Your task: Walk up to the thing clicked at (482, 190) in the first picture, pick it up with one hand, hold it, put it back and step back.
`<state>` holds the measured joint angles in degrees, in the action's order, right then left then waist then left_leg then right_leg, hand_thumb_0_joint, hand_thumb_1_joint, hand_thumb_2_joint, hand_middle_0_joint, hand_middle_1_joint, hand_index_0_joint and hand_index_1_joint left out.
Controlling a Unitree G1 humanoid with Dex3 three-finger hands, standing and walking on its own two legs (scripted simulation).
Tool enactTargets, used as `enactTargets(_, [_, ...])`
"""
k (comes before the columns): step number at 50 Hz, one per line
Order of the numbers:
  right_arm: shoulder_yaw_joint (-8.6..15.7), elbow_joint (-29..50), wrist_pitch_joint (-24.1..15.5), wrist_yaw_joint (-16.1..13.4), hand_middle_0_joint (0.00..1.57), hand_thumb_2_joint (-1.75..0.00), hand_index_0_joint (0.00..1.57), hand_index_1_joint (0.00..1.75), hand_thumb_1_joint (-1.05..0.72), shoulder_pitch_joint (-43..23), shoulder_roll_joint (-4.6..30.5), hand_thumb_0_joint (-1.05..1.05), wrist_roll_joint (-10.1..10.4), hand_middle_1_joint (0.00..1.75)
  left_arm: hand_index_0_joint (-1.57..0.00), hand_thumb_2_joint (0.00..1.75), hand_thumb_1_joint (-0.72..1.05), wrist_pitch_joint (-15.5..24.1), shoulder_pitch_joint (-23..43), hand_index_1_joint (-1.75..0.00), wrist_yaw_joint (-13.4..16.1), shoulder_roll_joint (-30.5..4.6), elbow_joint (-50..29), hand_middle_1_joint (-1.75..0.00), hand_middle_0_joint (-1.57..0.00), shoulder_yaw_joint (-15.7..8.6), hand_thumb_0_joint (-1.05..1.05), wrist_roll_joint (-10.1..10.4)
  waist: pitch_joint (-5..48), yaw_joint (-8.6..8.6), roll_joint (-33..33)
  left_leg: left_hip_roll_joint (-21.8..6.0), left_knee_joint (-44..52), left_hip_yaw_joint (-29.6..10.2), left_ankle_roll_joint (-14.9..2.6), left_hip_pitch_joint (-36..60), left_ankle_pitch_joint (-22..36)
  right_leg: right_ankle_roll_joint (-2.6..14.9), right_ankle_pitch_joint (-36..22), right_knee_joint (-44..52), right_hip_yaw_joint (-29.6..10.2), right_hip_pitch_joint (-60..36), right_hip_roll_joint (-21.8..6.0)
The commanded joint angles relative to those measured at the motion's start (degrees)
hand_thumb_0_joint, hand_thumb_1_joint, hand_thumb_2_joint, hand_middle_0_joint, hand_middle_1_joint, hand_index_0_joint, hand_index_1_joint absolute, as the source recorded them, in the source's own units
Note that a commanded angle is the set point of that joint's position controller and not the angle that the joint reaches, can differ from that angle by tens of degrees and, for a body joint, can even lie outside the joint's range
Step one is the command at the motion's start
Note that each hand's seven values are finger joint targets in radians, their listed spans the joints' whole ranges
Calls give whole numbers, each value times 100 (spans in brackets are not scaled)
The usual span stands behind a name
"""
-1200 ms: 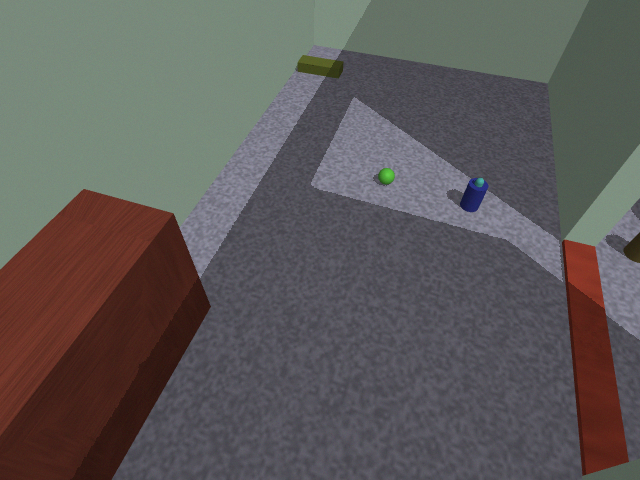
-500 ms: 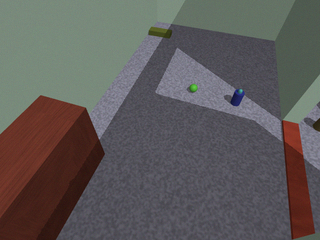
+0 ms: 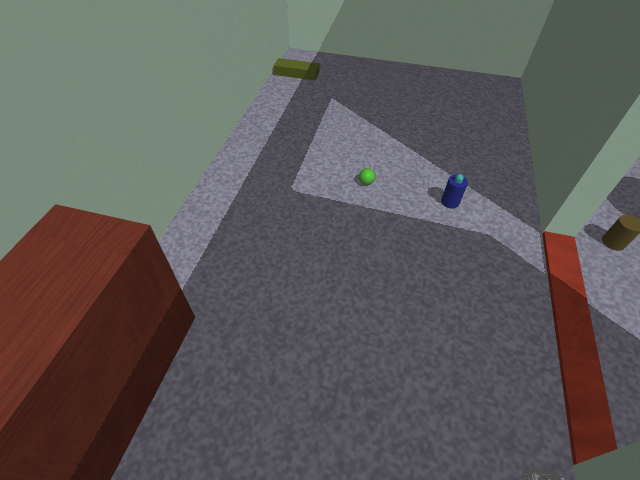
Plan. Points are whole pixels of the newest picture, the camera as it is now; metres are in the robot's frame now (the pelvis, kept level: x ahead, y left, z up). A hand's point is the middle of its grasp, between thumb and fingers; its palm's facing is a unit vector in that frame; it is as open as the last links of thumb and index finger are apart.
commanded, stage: walk up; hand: left
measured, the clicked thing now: (455, 189) +1.33 -0.56 -0.70
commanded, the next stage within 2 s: none
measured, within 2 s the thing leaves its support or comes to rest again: neither
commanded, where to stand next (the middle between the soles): +0.92 -0.55 m, yaw -32 degrees
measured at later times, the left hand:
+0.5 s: hand (245, 413) +0.23 +0.13 -0.15, palm faces -0.23 -0.92 -0.33, open 7.4 cm
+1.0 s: hand (335, 227) +0.60 -0.01 -0.14, palm faces -0.51 -0.78 -0.35, open 7.4 cm
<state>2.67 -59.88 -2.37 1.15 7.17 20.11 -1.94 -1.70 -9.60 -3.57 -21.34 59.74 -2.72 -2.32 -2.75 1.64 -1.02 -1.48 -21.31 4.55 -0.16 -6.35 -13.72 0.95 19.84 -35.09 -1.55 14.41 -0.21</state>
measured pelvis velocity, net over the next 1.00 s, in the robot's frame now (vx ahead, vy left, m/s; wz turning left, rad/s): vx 0.35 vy -0.19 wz -0.47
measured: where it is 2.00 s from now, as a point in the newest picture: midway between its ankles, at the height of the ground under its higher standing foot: (445, 330)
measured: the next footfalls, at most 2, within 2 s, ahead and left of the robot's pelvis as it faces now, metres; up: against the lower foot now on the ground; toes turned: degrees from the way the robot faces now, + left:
right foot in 0.24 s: +0.16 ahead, -0.25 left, +0.00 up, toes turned -15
left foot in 0.66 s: +0.38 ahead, -0.06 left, +0.00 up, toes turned -14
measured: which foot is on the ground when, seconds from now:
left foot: down 0.00-0.28, up 0.30-0.64, down 0.66-1.00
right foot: up 0.00-0.22, down 0.24-0.66, up 0.68-1.00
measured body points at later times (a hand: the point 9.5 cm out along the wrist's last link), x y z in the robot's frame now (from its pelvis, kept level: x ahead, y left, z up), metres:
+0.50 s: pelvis +0.14 -0.12 -0.01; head +0.15 -0.14 +0.44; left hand +0.24 +0.17 -0.12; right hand +0.16 -0.46 -0.12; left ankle +0.22 -0.01 -0.69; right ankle +0.12 -0.24 -0.74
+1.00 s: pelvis +0.35 -0.19 -0.01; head +0.38 -0.19 +0.44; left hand +0.62 +0.03 -0.11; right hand +0.20 -0.49 -0.10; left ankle +0.34 -0.05 -0.74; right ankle +0.40 -0.39 -0.71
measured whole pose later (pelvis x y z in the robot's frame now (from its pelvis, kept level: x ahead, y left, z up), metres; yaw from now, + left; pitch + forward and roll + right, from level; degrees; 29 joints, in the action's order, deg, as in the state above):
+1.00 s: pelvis +0.35 -0.19 -0.01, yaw -27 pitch -2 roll +1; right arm 3.1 -49.4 -5.7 2.2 23.1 24.2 -1.4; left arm 0.9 -9.7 -5.5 -26.3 47.8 -3.8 -0.1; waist -5.7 -3.6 -2.8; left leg -4.4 -24.6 12.6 1.0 -2.2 -19.6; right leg 1.3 10.6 -41.9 -1.9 30.5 -4.4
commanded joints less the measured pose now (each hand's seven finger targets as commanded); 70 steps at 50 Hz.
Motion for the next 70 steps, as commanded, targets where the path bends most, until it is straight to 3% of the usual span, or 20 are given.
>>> enactTargets(1, [698,662,-292,-225,20,-90,20,30,-90,265,2198,0,-10,30,-20,90,90,101,909,-30,-266,-1446,-1123,-30,-20,-497,0,-72,13,-461,375,-2656,1481,-2120,-1295,585,-1797,-85,319,-1879,-593,2249,-837])
enactTargets(10, [694,1076,-294,-68,20,-90,20,30,-90,-261,2061,0,-106,30,-20,90,90,132,22,-30,-513,-1314,-1045,-30,-20,-564,0,7,-98,-22,799,-1462,182,407,-777,-707,-1518,-40,-468,-419,862,261,-474])
enactTargets(12, [618,1119,-210,-68,20,-90,20,30,-90,-321,1919,0,-77,30,-20,90,90,190,-983,-30,-390,-1552,-769,-30,-20,-704,0,-30,258,546,-118,-1193,-1479,675,-641,-1398,-1376,60,-398,-237,969,-903,-133])
enactTargets(13, [475,1195,-172,-55,20,-90,20,30,-90,-217,1587,0,-88,30,-20,90,90,265,-1732,-30,-285,-1878,-564,-30,-20,-836,0,-12,472,873,-1200,-662,-3290,916,-477,-2171,-1107,269,320,222,458,-1766,-27])
enactTargets(14, [263,1465,-200,-16,20,-90,20,30,-90,-196,1064,0,-5,30,-20,90,90,307,-2066,-30,-169,-2381,-615,-30,-20,-966,0,10,220,986,-2603,95,-4925,775,-148,-3517,-2261,739,2000,1681,-2000,-1853,-1181])
enactTargets(15, [352,1586,-191,19,20,-90,20,30,-90,-217,1513,0,62,30,-20,90,90,312,-1670,-30,-173,-2576,-823,-30,-20,-933,0,122,83,677,-1904,21,-5054,-165,-27,-3495,-2115,1219,2861,2837,-4108,-1222,-1953])
enactTargets(16, [444,1489,-230,23,20,-90,20,30,-90,-185,1832,0,48,30,-20,90,90,326,-1214,-30,-154,-2612,-1008,-30,-20,-928,0,177,-199,432,-1143,-268,-4931,-398,-25,-3323,-1788,1509,3081,2910,-4413,-795,-2181])
enactTargets(21, [432,1095,-224,92,20,-90,20,30,-90,705,1699,0,173,30,-20,90,90,462,-529,-30,21,-1883,-1257,-30,-20,-666,0,223,-9,-117,-782,-648,-3796,-507,-189,-2248,-639,995,554,2049,-1784,-186,-1114])
enactTargets(28, [522,1453,-304,183,20,-90,20,30,-90,489,1579,0,35,30,-20,90,90,567,-483,-30,-17,-1741,-1613,-30,-20,-560,0,168,-167,-107,-394,-429,-1835,-243,-13,-1357,141,1046,632,1999,-1334,630,-1033])
enactTargets(31, [599,1264,-428,110,20,-90,20,30,-90,1383,1553,0,12,30,-20,90,90,554,-214,-30,-12,-1574,-1739,-30,-20,-493,0,128,205,-648,-64,-234,-1171,-135,-90,404,528,782,131,787,-1019,1442,-834])
enactTargets(33, [790,1063,-552,-37,20,-90,20,30,-90,2486,2171,0,-114,30,-20,90,90,554,-704,-30,-4,-747,-1744,-30,-20,-272,0,132,721,-1043,1994,-1473,66,-2261,-425,1853,-1822,339,684,-2424,-339,2742,518])
enactTargets(35, [763,1454,-576,-38,20,-90,20,30,-90,1326,2395,0,150,30,-20,90,90,472,-1348,-30,83,-1440,-1515,-30,-20,-335,0,103,322,-376,1119,-2762,1378,-4513,-994,861,-3498,276,696,-3486,-827,2831,203])
enactTargets(39, [524,1504,-618,-35,20,-90,20,30,-90,1197,1798,0,110,30,-20,90,90,527,-836,-30,25,-1540,-1309,-30,-20,-433,0,223,-277,-293,729,-1765,953,-1773,-773,-97,-317,60,-253,-2917,-690,2225,-336])
enactTargets(45, [515,1483,-575,-40,20,-90,20,30,-90,1489,1882,0,100,30,-20,90,90,420,-18,-30,-176,-1148,-1684,-30,-20,-299,0,250,-126,-462,865,-1390,513,-106,-1038,512,2320,-93,-668,-1368,-84,2114,-297])
enactTargets(52, [553,1597,-410,-33,20,-90,20,30,-90,1338,2061,0,102,30,-20,90,90,415,340,-30,-233,-1129,-1643,-30,-20,-334,0,209,54,-416,833,-1555,52,111,-895,-13,1222,202,-1129,43,519,508,-250])
enactTargets(54, [487,1658,-369,-39,20,-90,20,30,-90,1280,1911,0,112,30,-20,90,90,473,-499,-30,-147,-1377,-1363,-30,-20,-465,0,183,544,121,128,-1333,-1536,383,-702,-214,2022,326,-1199,490,559,-784,-58])
enactTargets(55, [359,1665,-351,-31,20,-90,20,30,-90,1587,1568,0,123,30,-20,90,90,541,-1175,-30,-56,-1720,-1166,-30,-20,-619,0,159,1036,412,-798,-954,-3012,445,-543,-831,1476,404,-747,707,217,-1890,-97])
enactTargets(57, [271,1721,-306,-34,20,-90,20,30,-90,1777,1548,0,216,30,-20,90,90,572,-1498,-30,62,-2371,-1284,-30,-20,-761,0,242,1107,501,-1832,79,-4742,-50,-141,-3078,-1633,1408,-510,1685,-3780,-2930,-2088])
enactTargets(63, [291,1407,-167,11,20,-90,20,30,-90,1613,1458,0,188,30,-20,90,90,653,-608,-30,203,-1556,-1534,-30,-20,-475,0,358,124,-150,-588,-502,-4240,-561,-149,-2098,-556,1136,-2963,1499,-1201,-484,-1109])
enactTargets(70, [396,1662,-182,216,20,-90,20,30,-90,783,1384,0,54,30,-20,90,90,769,-613,-30,130,-1733,-1748,-30,-20,-491,0,183,-132,-9,-535,-641,-2120,-351,79,-1846,43,1255,-88,1993,-1068,375,-1144])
